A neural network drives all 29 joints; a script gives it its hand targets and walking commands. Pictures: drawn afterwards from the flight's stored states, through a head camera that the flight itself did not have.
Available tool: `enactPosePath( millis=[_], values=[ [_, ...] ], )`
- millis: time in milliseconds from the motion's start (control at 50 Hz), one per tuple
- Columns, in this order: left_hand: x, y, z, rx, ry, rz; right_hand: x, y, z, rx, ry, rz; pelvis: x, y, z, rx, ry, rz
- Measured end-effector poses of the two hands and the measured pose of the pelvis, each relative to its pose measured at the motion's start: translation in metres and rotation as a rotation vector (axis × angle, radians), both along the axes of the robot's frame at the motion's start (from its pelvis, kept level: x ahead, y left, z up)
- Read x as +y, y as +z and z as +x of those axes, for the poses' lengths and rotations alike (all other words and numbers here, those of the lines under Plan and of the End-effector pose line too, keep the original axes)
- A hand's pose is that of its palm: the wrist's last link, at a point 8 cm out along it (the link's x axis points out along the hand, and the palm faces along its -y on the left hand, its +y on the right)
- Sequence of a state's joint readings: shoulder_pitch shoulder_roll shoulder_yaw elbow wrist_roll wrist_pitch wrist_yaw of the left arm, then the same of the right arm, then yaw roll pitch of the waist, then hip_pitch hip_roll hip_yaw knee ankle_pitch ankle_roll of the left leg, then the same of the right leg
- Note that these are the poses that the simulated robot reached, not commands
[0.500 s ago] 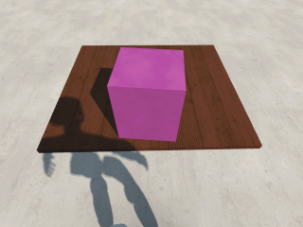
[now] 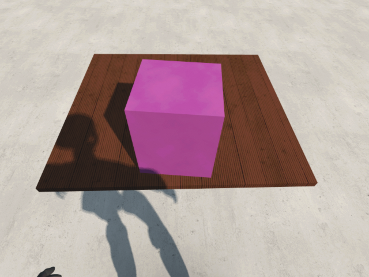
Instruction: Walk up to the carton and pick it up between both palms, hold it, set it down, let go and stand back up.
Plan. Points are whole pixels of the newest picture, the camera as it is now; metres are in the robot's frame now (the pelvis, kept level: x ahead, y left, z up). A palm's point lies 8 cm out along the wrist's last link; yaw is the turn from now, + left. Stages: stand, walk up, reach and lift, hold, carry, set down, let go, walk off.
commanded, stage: walk up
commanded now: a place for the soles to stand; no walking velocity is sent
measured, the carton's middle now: (178, 121) +0.51 +0.03 +0.02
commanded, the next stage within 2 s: reach and lift in 0.94 s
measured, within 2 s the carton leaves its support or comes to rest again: neither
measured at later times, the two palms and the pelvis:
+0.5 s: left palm out of the picture +0.10 +0.32 -0.10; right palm out of the picture +0.09 -0.32 -0.10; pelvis +0.00 +0.00 +0.00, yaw +0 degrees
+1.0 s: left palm out of the picture +0.11 +0.32 -0.10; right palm out of the picture +0.10 -0.32 -0.10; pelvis +0.00 +0.01 +0.00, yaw +0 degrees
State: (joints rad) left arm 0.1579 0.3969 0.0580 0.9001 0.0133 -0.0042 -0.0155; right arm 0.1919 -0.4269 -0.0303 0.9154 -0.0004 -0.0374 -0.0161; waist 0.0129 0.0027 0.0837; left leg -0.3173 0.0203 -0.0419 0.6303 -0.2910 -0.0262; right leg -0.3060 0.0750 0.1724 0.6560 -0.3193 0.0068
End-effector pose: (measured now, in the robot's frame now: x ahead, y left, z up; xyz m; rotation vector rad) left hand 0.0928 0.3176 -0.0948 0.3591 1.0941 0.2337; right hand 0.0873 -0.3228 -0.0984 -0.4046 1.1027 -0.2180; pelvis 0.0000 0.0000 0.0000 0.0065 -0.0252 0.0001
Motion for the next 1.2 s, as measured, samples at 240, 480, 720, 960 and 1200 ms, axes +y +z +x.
enactPosePath(
  millis=[240, 480, 720, 960, 1200],
  values=[
    [0.000, 0.000, 0.009, -0.011, -0.001, -0.001, 0.000, 0.000, 0.007, -0.010, 0.000, 0.000, 0.000, 0.000, 0.000, 0.000, 0.000, 0.000],
    [0.005, -0.002, 0.005, 0.007, 0.008, -0.002, 0.003, 0.000, 0.005, 0.012, -0.005, 0.003, 0.004, 0.001, 0.003, 0.001, 0.000, -0.005],
    [0.007, -0.003, 0.009, 0.006, 0.009, 0.000, 0.006, 0.001, 0.010, 0.016, -0.006, 0.000, 0.007, 0.001, 0.007, 0.005, 0.000, -0.009],
    [0.007, -0.002, 0.009, 0.000, 0.009, 0.001, 0.006, 0.002, 0.010, 0.012, -0.007, 0.000, 0.007, 0.001, 0.006, -0.001, 0.000, -0.009],
    [-0.032, 0.021, 0.106, -0.088, -0.032, -0.038, 0.020, 0.014, 0.063, -0.196, 0.090, 0.055, 0.005, -0.002, 0.004, -0.006, 0.003, -0.006]
  ],
)
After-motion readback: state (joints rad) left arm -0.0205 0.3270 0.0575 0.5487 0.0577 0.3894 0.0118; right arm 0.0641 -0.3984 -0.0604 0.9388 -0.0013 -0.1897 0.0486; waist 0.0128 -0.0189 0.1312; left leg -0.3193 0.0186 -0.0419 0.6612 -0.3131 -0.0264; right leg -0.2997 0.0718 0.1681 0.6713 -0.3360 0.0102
